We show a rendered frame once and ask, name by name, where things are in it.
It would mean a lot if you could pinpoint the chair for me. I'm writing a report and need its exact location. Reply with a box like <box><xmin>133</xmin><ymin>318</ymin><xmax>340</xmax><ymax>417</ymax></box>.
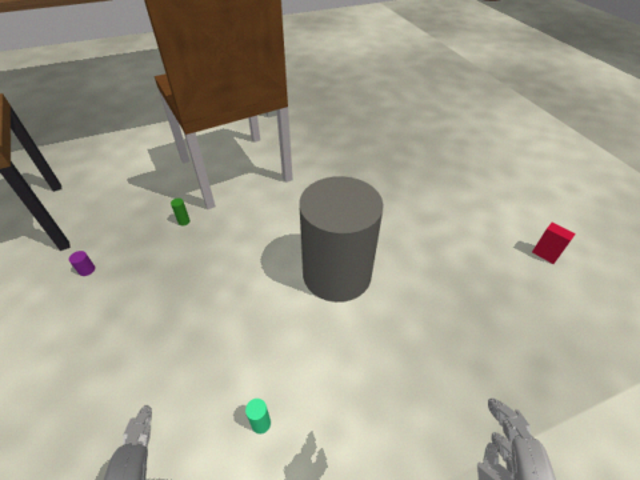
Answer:
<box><xmin>0</xmin><ymin>93</ymin><xmax>70</xmax><ymax>251</ymax></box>
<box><xmin>144</xmin><ymin>0</ymin><xmax>293</xmax><ymax>209</ymax></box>

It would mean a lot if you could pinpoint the table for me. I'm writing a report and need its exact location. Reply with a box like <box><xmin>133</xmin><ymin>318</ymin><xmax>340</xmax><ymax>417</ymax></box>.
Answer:
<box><xmin>0</xmin><ymin>0</ymin><xmax>277</xmax><ymax>117</ymax></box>

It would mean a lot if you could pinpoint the left robot hand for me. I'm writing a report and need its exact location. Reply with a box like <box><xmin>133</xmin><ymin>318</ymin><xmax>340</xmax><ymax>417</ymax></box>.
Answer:
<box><xmin>104</xmin><ymin>405</ymin><xmax>152</xmax><ymax>480</ymax></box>

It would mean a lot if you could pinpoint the right robot hand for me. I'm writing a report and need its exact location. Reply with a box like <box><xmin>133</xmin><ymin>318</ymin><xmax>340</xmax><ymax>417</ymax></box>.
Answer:
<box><xmin>477</xmin><ymin>398</ymin><xmax>556</xmax><ymax>480</ymax></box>

